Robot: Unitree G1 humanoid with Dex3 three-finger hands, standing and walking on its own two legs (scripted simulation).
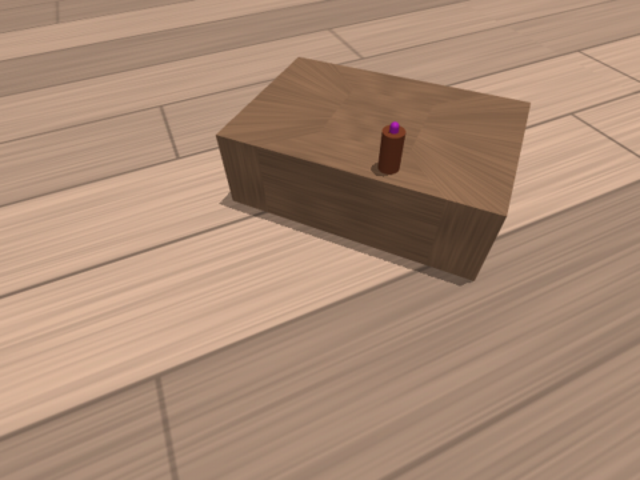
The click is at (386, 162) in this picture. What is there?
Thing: necked bottle
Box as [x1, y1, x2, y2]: [378, 122, 405, 174]
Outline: 396,122 392,122 390,125 387,125 382,129 378,168 380,171 388,174 396,172 399,168 405,133 404,129 399,126
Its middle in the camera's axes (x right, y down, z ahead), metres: +0.24 -0.31 +1.31
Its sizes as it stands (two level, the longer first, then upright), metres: 0.076 0.076 0.184
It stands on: a support 0.36 m high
